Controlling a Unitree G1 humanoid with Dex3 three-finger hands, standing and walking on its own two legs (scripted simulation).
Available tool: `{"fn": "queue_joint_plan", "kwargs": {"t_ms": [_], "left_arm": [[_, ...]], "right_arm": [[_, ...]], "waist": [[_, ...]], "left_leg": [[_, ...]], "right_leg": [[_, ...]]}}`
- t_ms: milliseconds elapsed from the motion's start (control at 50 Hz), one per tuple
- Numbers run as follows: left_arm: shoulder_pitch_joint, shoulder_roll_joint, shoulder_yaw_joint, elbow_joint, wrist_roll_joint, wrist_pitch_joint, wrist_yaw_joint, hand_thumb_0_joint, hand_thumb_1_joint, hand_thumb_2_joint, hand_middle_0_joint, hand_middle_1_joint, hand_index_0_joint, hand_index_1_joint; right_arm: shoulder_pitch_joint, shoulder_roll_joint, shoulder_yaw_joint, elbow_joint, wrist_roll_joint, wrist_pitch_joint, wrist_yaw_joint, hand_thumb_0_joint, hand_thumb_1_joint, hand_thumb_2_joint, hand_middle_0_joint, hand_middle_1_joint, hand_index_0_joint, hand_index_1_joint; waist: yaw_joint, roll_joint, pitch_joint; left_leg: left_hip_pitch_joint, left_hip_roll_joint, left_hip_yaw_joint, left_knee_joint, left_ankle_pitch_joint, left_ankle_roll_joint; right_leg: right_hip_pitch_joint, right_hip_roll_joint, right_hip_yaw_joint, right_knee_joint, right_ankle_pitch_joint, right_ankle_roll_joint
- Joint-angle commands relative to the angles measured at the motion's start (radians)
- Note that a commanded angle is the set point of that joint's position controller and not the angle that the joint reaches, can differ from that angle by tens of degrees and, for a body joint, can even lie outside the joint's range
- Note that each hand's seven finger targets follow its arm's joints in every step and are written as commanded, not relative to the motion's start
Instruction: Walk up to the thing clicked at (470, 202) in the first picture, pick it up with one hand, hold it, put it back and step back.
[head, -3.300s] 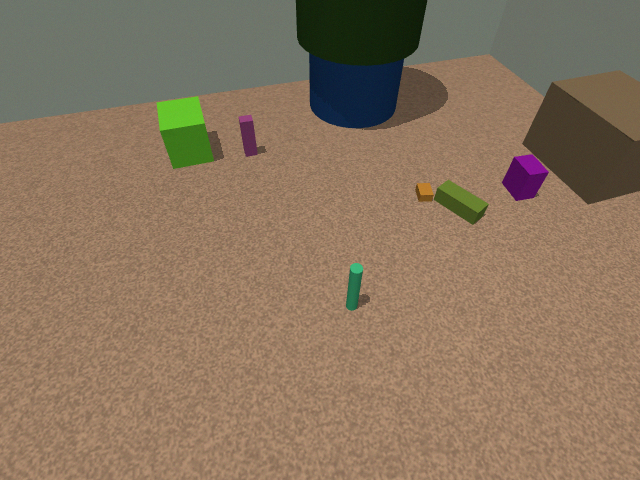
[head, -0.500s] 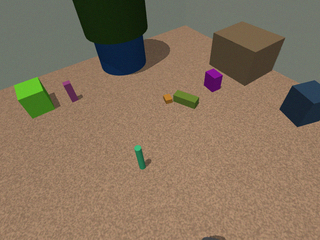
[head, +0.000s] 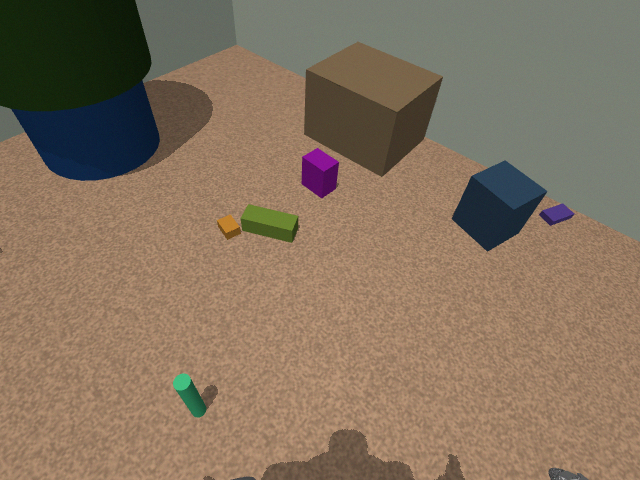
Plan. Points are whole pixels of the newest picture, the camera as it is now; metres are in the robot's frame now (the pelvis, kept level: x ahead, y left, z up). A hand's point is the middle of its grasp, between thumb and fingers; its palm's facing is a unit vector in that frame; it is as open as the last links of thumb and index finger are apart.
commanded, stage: walk up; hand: left
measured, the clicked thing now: (270, 223) +1.13 +0.15 -0.72
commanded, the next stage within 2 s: none
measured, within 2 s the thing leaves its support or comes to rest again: neither
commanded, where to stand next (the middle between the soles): +0.68 -0.05 m, yaw -15 degrees
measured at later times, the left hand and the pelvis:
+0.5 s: hand (192, 321) +0.37 +0.21 -0.11, palm faces -0.16 -0.91 -0.38, open 7.4 cm; pelvis +0.22 -0.04 +0.00, yaw -9 degrees
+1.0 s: hand (170, 259) +0.52 +0.28 -0.14, palm faces -0.29 -0.89 -0.36, open 7.4 cm; pelvis +0.40 +0.02 +0.01, yaw -14 degrees
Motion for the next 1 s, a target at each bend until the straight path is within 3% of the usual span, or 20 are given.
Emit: {"fn": "queue_joint_plan", "kwargs": {"t_ms": [0, 40, 120, 280, 320, 340, 360, 380, 400, 500, 640, 680, 760, 780, 800, 820, 840, 860, 920, 980], "left_arm": [[0.016, 0.203, 0.059, -0.07, -0.015, -0.048, 0.002, 0.0, 0.9, 0.9, -0.2, -0.3, -0.2, -0.3], [0.015, 0.173, 0.051, -0.077, -0.026, -0.038, -0.01, 0.0, 0.9, 0.9, -0.2, -0.3, -0.2, -0.3], [-0.082, 0.146, 0.043, -0.116, -0.021, -0.022, -0.034, 0.0, 0.9, 0.9, -0.2, -0.3, -0.2, -0.3], [-0.149, 0.147, 0.053, -0.108, -0.006, -0.024, -0.044, 0.0, 0.9, 0.9, -0.2, -0.3, -0.2, -0.3], [-0.024, 0.191, 0.074, -0.063, -0.002, -0.035, -0.028, 0.0, 0.9, 0.9, -0.2, -0.3, -0.2, -0.3], [0.082, 0.239, 0.097, -0.035, 0.0, -0.046, -0.013, 0.0, 0.9, 0.9, -0.2, -0.3, -0.2, -0.3], [0.136, 0.32, 0.121, -0.043, 0.005, -0.052, 0.005, 0.0, 0.9, 0.9, -0.2, -0.3, -0.2, -0.3], [0.129, 0.346, 0.121, -0.064, -0.011, -0.053, 0.011, 0.0, 0.9, 0.9, -0.2, -0.3, -0.2, -0.3], [0.09, 0.345, 0.123, -0.074, -0.026, -0.048, 0.014, 0.0, 0.9, 0.9, -0.2, -0.3, -0.2, -0.3], [-0.01, 0.23, 0.08, -0.094, -0.03, -0.063, 0.031, 0.0, 0.9, 0.9, -0.2, -0.3, -0.2, -0.3], [-0.019, 0.273, 0.083, -0.121, -0.001, -0.085, 0.022, 0.0, 0.9, 0.9, -0.2, -0.3, -0.2, -0.3], [-0.027, 0.277, 0.08, -0.118, 0.0, -0.084, 0.019, 0.0, 0.9, 0.9, -0.2, -0.3, -0.2, -0.3], [-0.062, 0.247, 0.065, -0.11, 0.007, -0.077, 0.019, 0.0, 0.9, 0.9, -0.2, -0.3, -0.2, -0.3], [-0.013, 0.197, 0.048, -0.107, 0.011, -0.076, 0.019, 0.0, 0.9, 0.9, -0.2, -0.3, -0.2, -0.3], [0.066, 0.103, 0.022, -0.097, -0.004, -0.076, 0.017, 0.0, 0.9, 0.9, -0.2, -0.3, -0.2, -0.3], [0.096, 0.137, 0.024, -0.087, -0.009, -0.067, 0.029, 0.0, 0.9, 0.9, -0.2, -0.3, -0.2, -0.3], [0.068, 0.232, 0.044, -0.07, 0.002, -0.059, 0.041, 0.0, 0.9, 0.9, -0.2, -0.3, -0.2, -0.3], [0.02, 0.262, 0.045, -0.065, 0.002, -0.062, 0.041, 0.0, 0.9, 0.9, -0.2, -0.3, -0.2, -0.3], [0.069, 0.22, 0.05, -0.022, -0.021, -0.057, 0.019, 0.0, 0.9, 0.9, -0.2, -0.3, -0.2, -0.3], [0.065, 0.192, 0.044, -0.015, -0.021, -0.043, 0.007, 0.0, 0.9, 0.9, -0.2, -0.3, -0.2, -0.3]], "right_arm": [[0.067, -0.256, -0.064, -0.08, 0.022, -0.03, -0.027, 0.0, -0.9, -0.9, 0.2, 0.3, 0.2, 0.3], [0.083, -0.245, -0.05, -0.066, 0.028, -0.035, -0.028, 0.0, -0.9, -0.9, 0.2, 0.3, 0.2, 0.3], [0.085, -0.264, -0.05, -0.09, 0.021, -0.027, -0.03, 0.0, -0.9, -0.9, 0.2, 0.3, 0.2, 0.3], [0.056, -0.292, -0.058, -0.105, 0.022, 0.004, -0.027, 0.0, -0.9, -0.9, 0.2, 0.3, 0.2, 0.3], [0.054, -0.255, -0.043, -0.115, 0.025, 0.011, -0.028, 0.0, -0.9, -0.9, 0.2, 0.3, 0.2, 0.3], [0.11, -0.207, -0.024, -0.114, 0.024, 0.015, -0.025, 0.0, -0.9, -0.9, 0.2, 0.3, 0.2, 0.3], [0.163, -0.133, 0.003, -0.127, 0.027, 0.017, -0.022, 0.0, -0.9, -0.9, 0.2, 0.3, 0.2, 0.3], [0.166, -0.196, -0.005, -0.116, 0.035, 0.028, -0.026, 0.0, -0.9, -0.9, 0.2, 0.3, 0.2, 0.3], [0.111, -0.266, -0.023, -0.112, 0.028, 0.034, -0.036, 0.0, -0.9, -0.9, 0.2, 0.3, 0.2, 0.3], [0.106, -0.203, -0.015, -0.074, 0.032, 0.045, -0.025, 0.0, -0.9, -0.9, 0.2, 0.3, 0.2, 0.3], [-0.027, -0.199, -0.037, -0.105, 0.01, 0.053, 0.015, 0.0, -0.9, -0.9, 0.2, 0.3, 0.2, 0.3], [-0.05, -0.204, -0.046, -0.102, 0.011, 0.041, 0.023, 0.0, -0.9, -0.9, 0.2, 0.3, 0.2, 0.3], [0.104, -0.223, -0.071, -0.043, 0.003, 0.021, 0.014, 0.0, -0.9, -0.9, 0.2, 0.3, 0.2, 0.3], [0.193, -0.261, -0.083, -0.018, 0.0, 0.011, 0.003, 0.0, -0.9, -0.9, 0.2, 0.3, 0.2, 0.3], [0.221, -0.334, -0.101, -0.021, -0.009, 0.003, -0.006, 0.0, -0.9, -0.9, 0.2, 0.3, 0.2, 0.3], [0.156, -0.352, -0.094, -0.062, 0.004, 0.001, -0.011, 0.0, -0.9, -0.9, 0.2, 0.3, 0.2, 0.3], [0.115, -0.376, -0.099, -0.069, 0.034, 0.007, -0.007, 0.0, -0.9, -0.9, 0.2, 0.3, 0.2, 0.3], [0.091, -0.34, -0.091, -0.069, 0.034, 0.012, -0.009, 0.0, -0.9, -0.9, 0.2, 0.3, 0.2, 0.3], [0.041, -0.255, -0.048, -0.074, 0.033, -0.001, -0.018, 0.0, -0.9, -0.9, 0.2, 0.3, 0.2, 0.3], [0.033, -0.26, -0.047, -0.074, 0.03, -0.001, -0.016, 0.0, -0.9, -0.9, 0.2, 0.3, 0.2, 0.3]], "waist": [[-0.024, 0.155, -0.011], [-0.009, 0.185, -0.019], [-0.023, 0.208, 0.005], [-0.015, 0.153, -0.026], [0.065, 0.026, -0.096], [0.106, -0.103, -0.187], [0.112, -0.312, -0.22], [0.121, -0.238, -0.191], [0.126, -0.161, -0.148], [0.027, -0.046, -0.053], [0.047, -0.083, 0.028], [0.043, -0.073, 0.028], [-0.062, -0.01, -0.045], [-0.103, 0.132, -0.104], [-0.093, 0.392, -0.125], [-0.053, 0.324, -0.084], [-0.049, 0.265, -0.041], [-0.037, 0.179, 0.02], [0.009, 0.187, 0.055], [0.015, 0.228, 0.029]], "left_leg": [[0.29, 0.257, -0.363, -0.399, 0.006, 0.131], [0.27, 0.224, -0.215, -0.363, 0.259, 0.125], [0.308, 0.216, -0.102, -0.365, 0.361, 0.166], [0.255, 0.224, -0.027, -0.269, 0.163, 0.14], [0.191, 0.184, 0.026, -0.024, 0.259, 0.099], [0.106, 0.111, 0.048, 0.216, 0.174, 0.074], [-0.121, -0.012, 0.05, 0.417, -0.218, 0.025], [-0.272, -0.063, -0.05, 0.523, -0.296, -0.006], [-0.285, -0.006, -0.11, 0.585, -0.301, -0.008], [-0.136, 0.048, -0.151, 0.462, -0.129, -0.001], [-0.097, 0.083, -0.112, 0.166, 0.013, -0.037], [-0.013, 0.069, -0.112, 0.08, 0.042, -0.031], [0.294, -0.008, -0.04, -0.05, -0.008, -0.007], [0.429, 0.011, -0.096, -0.129, -0.104, 0.017], [0.484, 0.208, -0.416, -0.288, -0.32, 0.077], [0.441, 0.368, -0.705, -0.428, -0.45, 0.155], [0.345, 0.423, -0.761, -0.426, -0.525, 0.229], [0.245, 0.393, -0.683, -0.428, -0.432, 0.242], [0.17, 0.208, -0.294, -0.404, -0.068, 0.105], [0.169, 0.181, -0.205, -0.408, -0.063, 0.15]], "right_leg": [[-0.323, -0.107, 0.032, 0.089, 0.14, 0.004], [-0.284, -0.109, 0.017, 0.031, 0.172, 0.021], [-0.31, -0.11, -0.046, -0.15, 0.204, 0.04], [-0.05, -0.096, -0.153, -0.464, 0.302, 0.006], [0.18, -0.069, -0.147, -0.53, 0.317, -0.014], [0.364, -0.074, -0.091, -0.585, 0.231, -0.027], [0.502, -0.292, 0.291, -0.637, 0.156, -0.094], [0.53, -0.433, 0.609, -0.742, 0.176, -0.199], [0.453, -0.461, 0.645, -0.748, 0.182, -0.267], [0.163, -0.276, 0.185, -0.69, 0.597, -0.176], [-0.038, -0.267, 0.168, -0.81, 0.034, -0.181], [-0.094, -0.259, 0.155, -0.784, -0.007, -0.162], [-0.201, -0.217, 0.085, -0.568, 0.068, -0.108], [-0.24, -0.157, 0.029, -0.325, 0.176, -0.079], [-0.358, -0.006, -0.067, -0.035, 0.067, -0.015], [-0.472, 0.035, -0.045, 0.088, -0.04, 0.0], [-0.45, -0.051, 0.015, 0.149, -0.063, -0.007], [-0.42, -0.074, 0.032, 0.161, -0.025, -0.005], [-0.307, -0.099, 0.03, 0.03, 0.134, 0.006], [-0.243, -0.103, -0.031, -0.091, 0.186, 0.037]]}}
